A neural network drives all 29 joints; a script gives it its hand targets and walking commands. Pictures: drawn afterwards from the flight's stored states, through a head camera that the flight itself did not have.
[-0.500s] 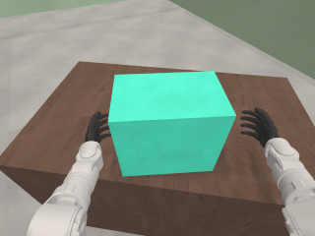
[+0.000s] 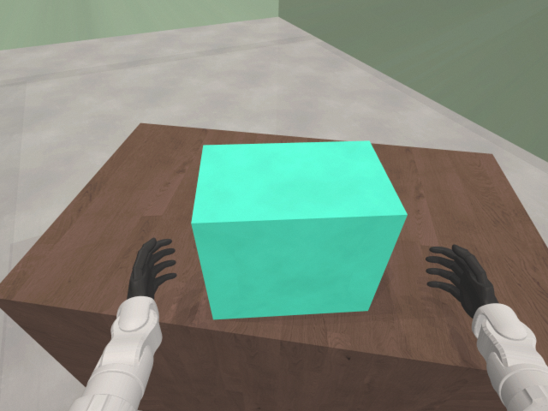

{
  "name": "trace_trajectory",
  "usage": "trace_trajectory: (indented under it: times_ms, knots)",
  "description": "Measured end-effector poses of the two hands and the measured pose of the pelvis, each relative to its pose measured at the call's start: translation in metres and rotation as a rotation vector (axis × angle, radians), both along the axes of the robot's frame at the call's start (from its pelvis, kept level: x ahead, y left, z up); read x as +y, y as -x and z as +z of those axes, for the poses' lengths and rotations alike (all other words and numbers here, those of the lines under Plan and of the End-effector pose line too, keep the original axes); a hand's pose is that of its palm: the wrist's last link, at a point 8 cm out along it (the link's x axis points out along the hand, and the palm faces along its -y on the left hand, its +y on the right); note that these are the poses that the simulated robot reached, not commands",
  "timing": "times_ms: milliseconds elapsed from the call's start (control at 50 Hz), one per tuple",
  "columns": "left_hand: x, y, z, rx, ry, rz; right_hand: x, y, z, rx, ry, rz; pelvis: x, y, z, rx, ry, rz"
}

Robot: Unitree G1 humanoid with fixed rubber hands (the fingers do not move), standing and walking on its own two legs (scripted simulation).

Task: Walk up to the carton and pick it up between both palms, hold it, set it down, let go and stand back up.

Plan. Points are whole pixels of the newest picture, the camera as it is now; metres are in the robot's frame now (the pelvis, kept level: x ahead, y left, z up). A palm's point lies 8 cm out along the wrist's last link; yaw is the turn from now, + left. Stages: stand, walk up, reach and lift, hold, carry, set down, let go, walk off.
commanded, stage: set down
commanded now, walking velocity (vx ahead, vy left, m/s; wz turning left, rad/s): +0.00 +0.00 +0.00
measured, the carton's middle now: (289, 232) +0.45 +0.03 +0.02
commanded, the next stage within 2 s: none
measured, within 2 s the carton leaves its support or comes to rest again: neither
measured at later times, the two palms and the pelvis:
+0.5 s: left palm (124, 341) +0.22 +0.24 +0.02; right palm (494, 355) +0.27 -0.27 +0.02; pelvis +0.00 +0.00 +0.00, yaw +0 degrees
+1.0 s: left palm (122, 365) +0.19 +0.24 +0.00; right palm (487, 386) +0.23 -0.26 +0.00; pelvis +0.02 +0.00 +0.00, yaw +0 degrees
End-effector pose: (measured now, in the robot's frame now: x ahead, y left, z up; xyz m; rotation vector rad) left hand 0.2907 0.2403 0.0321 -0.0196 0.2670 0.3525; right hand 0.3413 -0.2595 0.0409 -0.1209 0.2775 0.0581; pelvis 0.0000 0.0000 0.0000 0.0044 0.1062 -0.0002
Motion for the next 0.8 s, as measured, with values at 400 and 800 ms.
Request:
trace_trajectory:
  times_ms: [400, 800]
  knots:
    - [0.005, 0.060, -0.008, -0.009, -0.004, 0.025, -0.008, 0.062, -0.020, -0.002, -0.060, -0.002, 0.001, -0.004, 0.001, -0.063, 0.001, 0.000]
    - [-0.001, 0.095, -0.025, 0.062, 0.023, 0.023, -0.005, 0.106, -0.036, 0.079, -0.100, -0.027, 0.002, -0.012, 0.002, -0.093, 0.003, 0.001]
